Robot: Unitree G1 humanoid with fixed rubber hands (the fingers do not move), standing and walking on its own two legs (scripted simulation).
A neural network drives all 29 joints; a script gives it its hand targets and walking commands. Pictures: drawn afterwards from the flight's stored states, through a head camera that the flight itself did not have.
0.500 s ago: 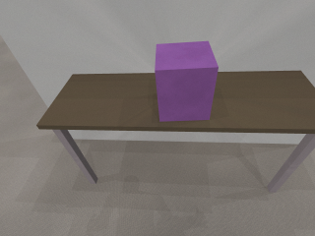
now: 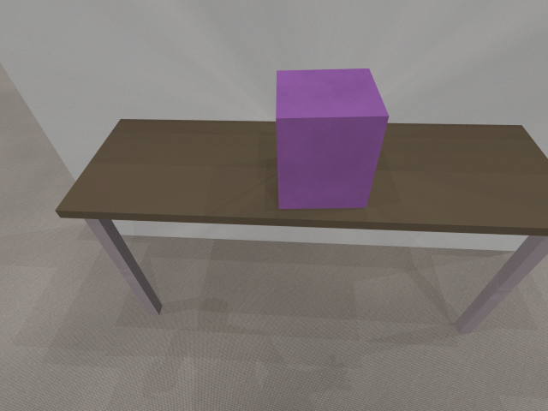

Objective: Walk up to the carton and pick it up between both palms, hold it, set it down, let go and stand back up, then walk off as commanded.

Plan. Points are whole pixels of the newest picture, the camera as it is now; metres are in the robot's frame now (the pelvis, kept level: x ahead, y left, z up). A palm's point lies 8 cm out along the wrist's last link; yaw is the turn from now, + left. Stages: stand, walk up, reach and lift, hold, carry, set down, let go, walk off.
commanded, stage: walk off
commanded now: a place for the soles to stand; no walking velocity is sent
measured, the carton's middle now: (322, 140) +0.70 -0.05 +0.01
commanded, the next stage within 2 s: stand in 0.30 s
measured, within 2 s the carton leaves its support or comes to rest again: neither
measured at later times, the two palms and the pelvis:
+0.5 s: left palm out of the picture +0.05 +0.32 -0.09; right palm out of the picture +0.10 -0.31 -0.08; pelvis +0.00 +0.01 +0.00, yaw +0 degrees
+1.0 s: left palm out of the picture +0.06 +0.33 -0.10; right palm out of the picture +0.10 -0.31 -0.08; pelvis +0.01 +0.01 +0.00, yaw +0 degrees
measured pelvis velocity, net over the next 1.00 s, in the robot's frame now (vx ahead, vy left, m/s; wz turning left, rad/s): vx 0.01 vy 0.01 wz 0.00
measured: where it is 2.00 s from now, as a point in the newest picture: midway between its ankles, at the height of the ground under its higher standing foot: outside the picture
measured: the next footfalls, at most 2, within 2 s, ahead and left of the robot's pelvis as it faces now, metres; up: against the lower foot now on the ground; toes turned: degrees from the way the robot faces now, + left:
none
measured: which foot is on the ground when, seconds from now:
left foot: down 0.00-1.00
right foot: down 0.00-1.00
